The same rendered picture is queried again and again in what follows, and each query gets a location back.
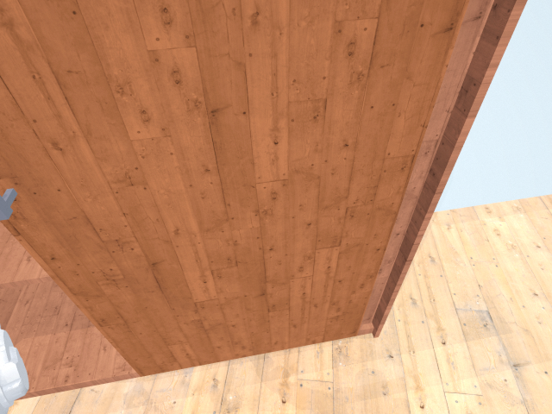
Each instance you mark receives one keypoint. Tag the wardrobe door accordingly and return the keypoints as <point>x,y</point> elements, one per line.
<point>467,40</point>
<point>209,180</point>

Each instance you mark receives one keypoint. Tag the left robot upper arm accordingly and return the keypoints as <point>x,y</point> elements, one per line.
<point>13,374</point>

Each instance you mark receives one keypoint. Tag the handle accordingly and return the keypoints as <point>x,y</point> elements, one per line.
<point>5,202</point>

